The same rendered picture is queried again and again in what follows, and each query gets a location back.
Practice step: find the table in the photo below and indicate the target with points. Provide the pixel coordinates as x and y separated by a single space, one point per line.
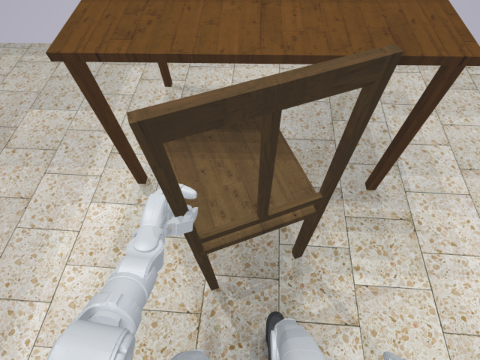
301 32

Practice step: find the robot right foot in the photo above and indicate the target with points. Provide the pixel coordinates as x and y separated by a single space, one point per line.
273 318

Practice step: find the robot left hand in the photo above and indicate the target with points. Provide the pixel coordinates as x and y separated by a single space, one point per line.
157 212

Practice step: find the chair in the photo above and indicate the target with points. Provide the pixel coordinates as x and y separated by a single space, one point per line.
226 144

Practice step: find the left robot upper arm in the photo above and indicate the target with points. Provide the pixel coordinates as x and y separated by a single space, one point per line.
85 340

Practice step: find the robot left forearm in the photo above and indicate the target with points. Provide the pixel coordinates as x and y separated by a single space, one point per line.
128 288

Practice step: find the right robot thigh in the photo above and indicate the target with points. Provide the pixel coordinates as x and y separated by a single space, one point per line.
293 342

